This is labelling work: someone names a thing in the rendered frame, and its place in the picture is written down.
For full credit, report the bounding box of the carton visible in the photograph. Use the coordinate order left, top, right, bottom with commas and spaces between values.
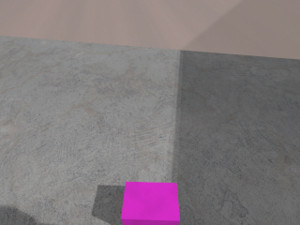
121, 181, 180, 225

